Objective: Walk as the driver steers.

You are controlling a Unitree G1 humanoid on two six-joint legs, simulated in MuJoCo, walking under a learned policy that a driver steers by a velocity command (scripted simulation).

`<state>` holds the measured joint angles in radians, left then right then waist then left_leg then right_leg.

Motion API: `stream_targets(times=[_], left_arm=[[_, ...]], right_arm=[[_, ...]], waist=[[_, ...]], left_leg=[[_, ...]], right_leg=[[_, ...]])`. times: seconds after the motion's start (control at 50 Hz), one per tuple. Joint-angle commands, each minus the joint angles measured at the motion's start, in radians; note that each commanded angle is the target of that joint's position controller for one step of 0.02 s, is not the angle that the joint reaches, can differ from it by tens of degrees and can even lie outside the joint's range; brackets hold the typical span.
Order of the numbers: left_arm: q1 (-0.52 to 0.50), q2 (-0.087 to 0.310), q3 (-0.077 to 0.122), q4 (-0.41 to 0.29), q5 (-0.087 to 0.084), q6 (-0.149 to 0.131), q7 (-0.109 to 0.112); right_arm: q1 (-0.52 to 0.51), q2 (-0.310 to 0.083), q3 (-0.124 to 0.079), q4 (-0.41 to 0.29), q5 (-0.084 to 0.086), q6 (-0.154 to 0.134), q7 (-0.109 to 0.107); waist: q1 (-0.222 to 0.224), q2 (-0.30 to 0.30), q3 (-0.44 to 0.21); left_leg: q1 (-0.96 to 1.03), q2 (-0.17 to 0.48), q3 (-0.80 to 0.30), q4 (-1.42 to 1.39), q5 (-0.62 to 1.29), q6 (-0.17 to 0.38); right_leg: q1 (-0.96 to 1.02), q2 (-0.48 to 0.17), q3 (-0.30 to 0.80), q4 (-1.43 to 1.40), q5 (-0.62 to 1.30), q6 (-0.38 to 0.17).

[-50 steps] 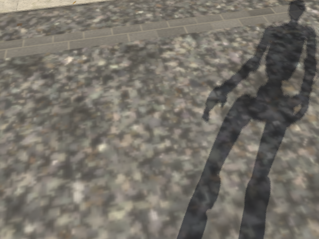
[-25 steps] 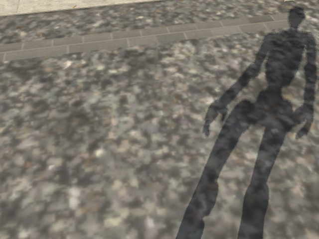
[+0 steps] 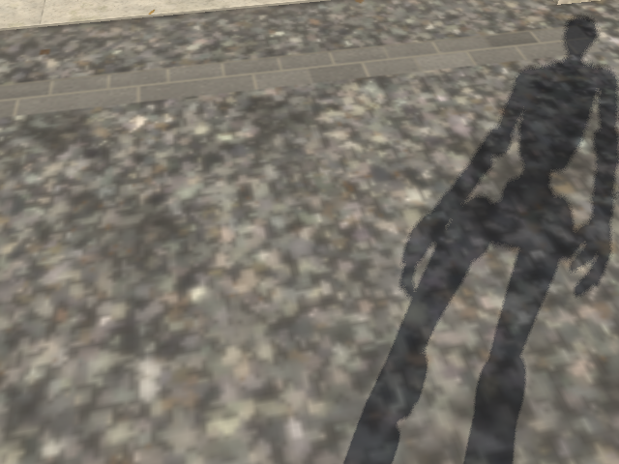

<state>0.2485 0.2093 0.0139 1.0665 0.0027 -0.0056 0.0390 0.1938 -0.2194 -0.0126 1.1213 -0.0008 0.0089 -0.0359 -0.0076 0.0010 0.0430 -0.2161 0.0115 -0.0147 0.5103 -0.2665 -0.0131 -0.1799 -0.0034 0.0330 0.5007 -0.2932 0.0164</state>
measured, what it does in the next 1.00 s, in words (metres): stands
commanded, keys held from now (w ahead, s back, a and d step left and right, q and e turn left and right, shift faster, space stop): no key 0.84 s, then w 0.16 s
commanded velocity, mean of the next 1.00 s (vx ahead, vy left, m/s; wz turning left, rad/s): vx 0.02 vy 0.00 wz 0.00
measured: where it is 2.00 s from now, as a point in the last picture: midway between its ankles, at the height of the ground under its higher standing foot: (335, 449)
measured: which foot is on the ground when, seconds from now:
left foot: down 0.00-1.00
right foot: down 0.00-1.00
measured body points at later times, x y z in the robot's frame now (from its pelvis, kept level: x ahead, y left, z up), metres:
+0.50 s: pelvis +0.00 +0.00 +0.00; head +0.01 +0.01 +0.45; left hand -0.01 +0.24 -0.16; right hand +0.01 -0.24 -0.16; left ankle +0.01 +0.13 -0.74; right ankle -0.01 -0.13 -0.74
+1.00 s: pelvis +0.02 +0.00 -0.01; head +0.02 +0.00 +0.44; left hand -0.01 +0.24 -0.16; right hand -0.01 -0.24 -0.16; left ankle +0.00 +0.13 -0.73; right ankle -0.02 -0.13 -0.73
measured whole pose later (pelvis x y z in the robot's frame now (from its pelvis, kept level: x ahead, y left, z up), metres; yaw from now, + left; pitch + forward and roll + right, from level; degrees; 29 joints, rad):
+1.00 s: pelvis +0.02 +0.00 -0.01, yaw +0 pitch +0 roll +0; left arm 0.37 0.17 0.01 1.10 -0.02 -0.03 0.04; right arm 0.35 -0.18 -0.02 1.09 0.02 -0.02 -0.04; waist 0.00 0.00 -0.01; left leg -0.26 0.00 -0.01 0.59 -0.39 0.03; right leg -0.24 -0.01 0.04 0.63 -0.46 -0.03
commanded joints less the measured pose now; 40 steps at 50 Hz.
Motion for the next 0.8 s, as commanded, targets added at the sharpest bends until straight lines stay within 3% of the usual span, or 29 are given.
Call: stream_targets(times=[0.02, 0.8], left_arm=[[0.045, 0.096, 0.014, -0.013, 0.0, -0.007, 0.003], [0.139, 0.044, 0.005, 0.033, -0.005, -0.004, 0.01]], right_arm=[[0.033, -0.101, -0.013, -0.024, 0.0, -0.007, -0.004], [0.155, -0.046, -0.009, -0.04, 0.004, -0.012, -0.01]], waist=[[0.001, 0.001, 0.006], [0.007, 0.001, 0.025]], left_leg=[[0.006, 0.009, -0.004, -0.087, 0.109, 0.021], [-0.009, 0.003, -0.003, -0.086, 0.122, 0.028]], right_leg=[[-0.052, -0.006, -0.003, -0.093, 0.12, -0.017], [-0.071, -0.004, -0.013, -0.088, 0.121, -0.011]])
Velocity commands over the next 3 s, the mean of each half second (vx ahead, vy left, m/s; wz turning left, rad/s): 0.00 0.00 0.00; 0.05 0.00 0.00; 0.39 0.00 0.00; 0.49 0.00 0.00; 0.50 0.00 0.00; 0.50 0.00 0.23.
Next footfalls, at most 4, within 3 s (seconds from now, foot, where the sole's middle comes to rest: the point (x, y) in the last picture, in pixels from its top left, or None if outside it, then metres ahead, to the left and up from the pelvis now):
1.54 left None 0.43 0.10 -0.77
2.08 right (380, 364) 0.74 -0.14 -0.77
2.64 left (283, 263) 1.05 0.10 -0.77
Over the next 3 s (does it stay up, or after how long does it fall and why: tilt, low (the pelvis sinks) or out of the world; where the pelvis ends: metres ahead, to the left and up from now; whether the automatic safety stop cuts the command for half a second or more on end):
stays up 1.07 0.01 0.01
